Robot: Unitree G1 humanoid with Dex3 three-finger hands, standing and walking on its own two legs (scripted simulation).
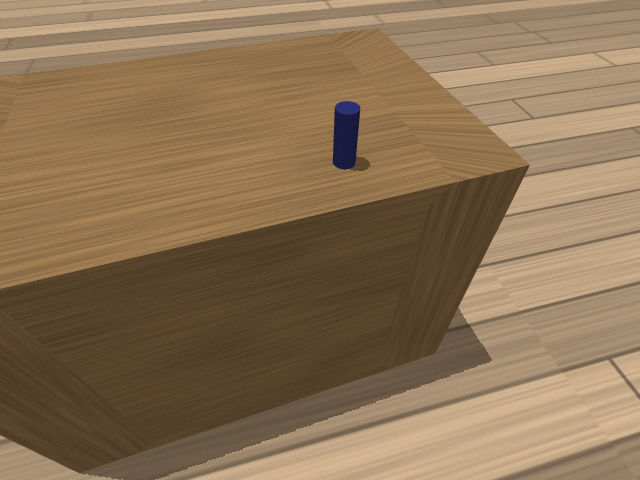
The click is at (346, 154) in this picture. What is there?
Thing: slim round
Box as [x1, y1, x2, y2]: [333, 101, 359, 168]
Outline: 343,101 335,105 333,163 335,166 339,168 349,168 353,166 355,161 359,106 354,102
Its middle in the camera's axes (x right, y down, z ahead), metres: +0.05 -0.17 +0.70
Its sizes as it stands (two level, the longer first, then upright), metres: 0.043 0.043 0.113
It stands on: a support 0.80 m high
